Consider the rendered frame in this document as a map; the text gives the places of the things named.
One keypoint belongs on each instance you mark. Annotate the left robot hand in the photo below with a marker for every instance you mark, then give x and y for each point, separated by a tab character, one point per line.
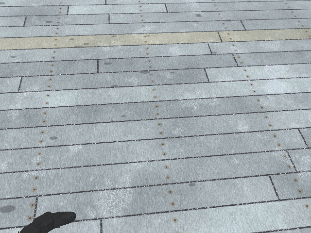
49	221

